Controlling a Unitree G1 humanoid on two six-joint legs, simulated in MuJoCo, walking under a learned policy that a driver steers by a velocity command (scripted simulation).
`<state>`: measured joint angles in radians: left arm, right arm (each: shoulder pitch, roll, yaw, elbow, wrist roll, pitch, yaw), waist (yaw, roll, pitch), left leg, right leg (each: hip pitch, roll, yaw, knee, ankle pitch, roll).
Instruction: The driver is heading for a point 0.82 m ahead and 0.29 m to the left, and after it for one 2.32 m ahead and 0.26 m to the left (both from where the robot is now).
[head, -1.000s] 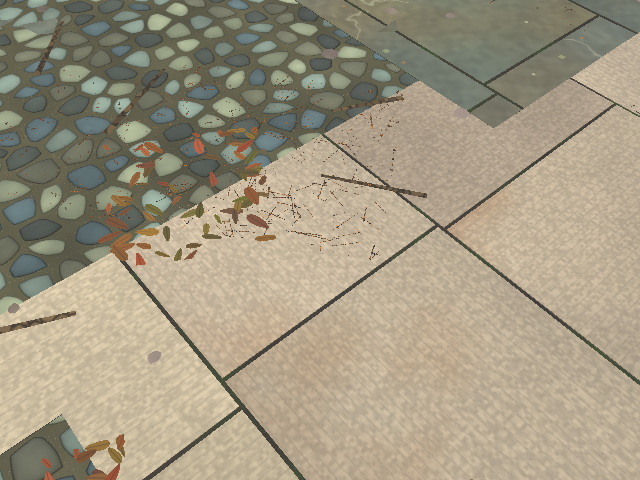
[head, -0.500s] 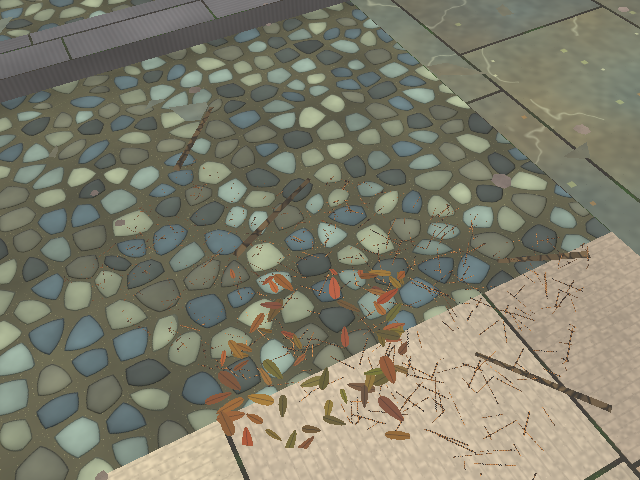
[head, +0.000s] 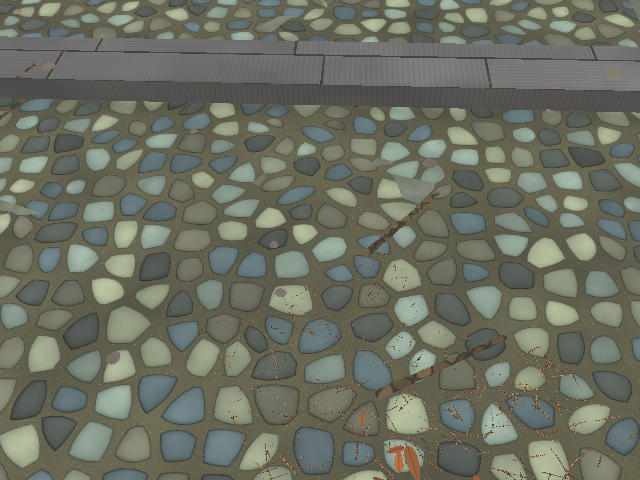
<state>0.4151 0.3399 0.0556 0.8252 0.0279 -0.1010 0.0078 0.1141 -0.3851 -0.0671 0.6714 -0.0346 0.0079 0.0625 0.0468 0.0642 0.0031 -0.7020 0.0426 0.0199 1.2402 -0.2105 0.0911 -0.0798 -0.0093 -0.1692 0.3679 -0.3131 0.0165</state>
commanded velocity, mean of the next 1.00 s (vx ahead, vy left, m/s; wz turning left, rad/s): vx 1.00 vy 0.00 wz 0.85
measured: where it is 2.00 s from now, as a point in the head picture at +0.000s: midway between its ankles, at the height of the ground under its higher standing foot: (56, 154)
